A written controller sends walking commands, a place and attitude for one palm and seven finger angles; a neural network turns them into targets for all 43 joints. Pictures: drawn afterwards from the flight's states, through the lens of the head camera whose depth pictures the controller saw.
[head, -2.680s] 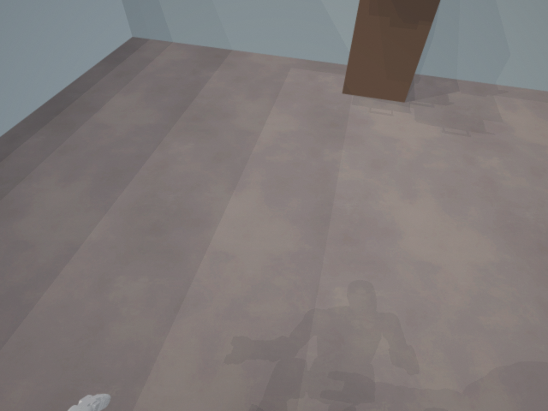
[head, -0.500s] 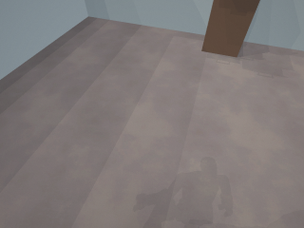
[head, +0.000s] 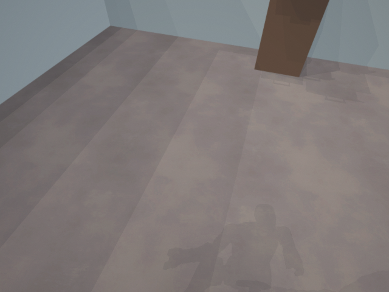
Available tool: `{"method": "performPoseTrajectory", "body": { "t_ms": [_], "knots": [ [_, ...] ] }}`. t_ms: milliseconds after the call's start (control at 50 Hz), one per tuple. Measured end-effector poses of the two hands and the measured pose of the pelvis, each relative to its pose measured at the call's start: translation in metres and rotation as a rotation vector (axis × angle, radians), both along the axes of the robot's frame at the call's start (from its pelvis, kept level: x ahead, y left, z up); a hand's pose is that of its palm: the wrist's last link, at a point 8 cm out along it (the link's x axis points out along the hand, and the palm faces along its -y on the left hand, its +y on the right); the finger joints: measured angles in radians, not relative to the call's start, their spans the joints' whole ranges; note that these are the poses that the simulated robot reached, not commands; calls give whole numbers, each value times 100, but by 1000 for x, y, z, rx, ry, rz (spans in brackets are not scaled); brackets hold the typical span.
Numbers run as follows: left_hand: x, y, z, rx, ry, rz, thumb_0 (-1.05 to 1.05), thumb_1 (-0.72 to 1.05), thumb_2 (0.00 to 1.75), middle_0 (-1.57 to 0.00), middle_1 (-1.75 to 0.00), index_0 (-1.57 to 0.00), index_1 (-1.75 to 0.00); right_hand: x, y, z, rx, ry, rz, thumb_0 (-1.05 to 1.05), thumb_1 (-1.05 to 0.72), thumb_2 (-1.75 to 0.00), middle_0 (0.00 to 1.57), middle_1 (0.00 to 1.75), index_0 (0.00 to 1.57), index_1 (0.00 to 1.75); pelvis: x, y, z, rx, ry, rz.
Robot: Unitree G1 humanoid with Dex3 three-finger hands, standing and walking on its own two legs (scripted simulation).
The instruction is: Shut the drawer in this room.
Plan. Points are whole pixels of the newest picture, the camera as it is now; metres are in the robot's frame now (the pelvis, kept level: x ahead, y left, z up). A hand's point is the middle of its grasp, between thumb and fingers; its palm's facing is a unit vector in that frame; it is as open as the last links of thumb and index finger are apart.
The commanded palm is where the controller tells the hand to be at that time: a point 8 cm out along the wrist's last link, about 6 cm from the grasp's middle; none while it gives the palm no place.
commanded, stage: stand and wait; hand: left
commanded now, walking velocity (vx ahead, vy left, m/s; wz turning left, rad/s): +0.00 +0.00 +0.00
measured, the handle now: out of the picture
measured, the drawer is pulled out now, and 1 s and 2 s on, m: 0.17 0.17 0.17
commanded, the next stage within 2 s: turn or walk to find it in 0.04 s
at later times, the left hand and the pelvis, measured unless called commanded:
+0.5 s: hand out of the picture +0.01 +0.22 -0.20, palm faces +0.13 -0.97 -0.20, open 7.4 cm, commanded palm none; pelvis -0.01 +0.02 -0.02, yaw +7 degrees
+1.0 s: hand out of the picture -0.08 +0.17 -0.17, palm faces +0.31 -0.92 -0.23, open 7.4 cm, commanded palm none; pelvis -0.04 -0.01 -0.01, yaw +16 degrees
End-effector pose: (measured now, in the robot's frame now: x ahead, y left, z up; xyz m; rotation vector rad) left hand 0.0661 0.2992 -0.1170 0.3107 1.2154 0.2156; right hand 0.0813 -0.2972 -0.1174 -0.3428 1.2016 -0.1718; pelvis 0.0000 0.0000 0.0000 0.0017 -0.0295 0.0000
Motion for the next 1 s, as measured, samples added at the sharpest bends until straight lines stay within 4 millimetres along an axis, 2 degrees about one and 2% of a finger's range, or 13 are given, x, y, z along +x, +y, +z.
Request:
{"method": "performPoseTrajectory", "body": {
  "t_ms": [160,260,380,460,580,680,780,840,900,1000],
  "knots": [
    [7,-3,1,0,-22,3,0,90,90,-21,-30,-20,-30,2,5,-3,15,-4,8,1,-91,-90,20,30,20,30,-1,0,-1,1,2,11],
    [-2,-15,-7,-21,-24,38,0,90,90,-21,-30,-20,-30,-6,21,-16,48,37,22,1,-91,-90,20,30,20,30,-5,0,-6,-2,16,42],
    [-30,-27,-29,-82,-16,98,0,90,90,-21,-30,-20,-30,-22,51,-30,83,99,43,1,-91,-90,20,30,20,30,-12,8,-16,-21,8,116],
    [-56,-29,-47,-135,24,149,0,90,90,-21,-30,-20,-30,-33,75,-33,92,126,58,1,-91,-90,20,30,20,30,-14,19,-20,-10,-3,129],
    [-93,-37,-43,-170,130,189,0,91,90,-20,-30,-20,-30,-43,99,-26,125,132,48,1,-91,-90,20,30,20,30,-16,25,-9,-7,15,141],
    [-110,-45,-34,-163,127,239,0,91,90,-20,-30,-20,-30,-48,95,-27,131,152,54,1,-91,-90,21,30,20,30,-22,20,-5,-13,25,182],
    [-120,-57,-28,-131,76,285,0,91,90,-20,-30,-20,-30,-48,75,-35,140,155,80,1,-91,-90,21,30,20,30,-32,5,-8,-1,27,226],
    [-131,-66,-27,-105,43,313,0,91,90,-20,-30,-20,-30,-42,62,-42,146,147,103,1,-91,-90,20,30,20,30,-37,-6,-13,6,21,257],
    [-147,-74,-22,-102,29,351,0,91,90,-20,-30,-20,-30,-31,53,-39,135,144,137,1,-91,-90,20,30,20,30,-42,-11,-10,7,14,283],
    [-168,-86,-25,-132,70,357,0,91,90,-20,-30,-20,-30,-19,53,-31,118,96,160,1,-91,-90,20,30,20,30,-44,-11,-7,2,18,280]
  ]
}}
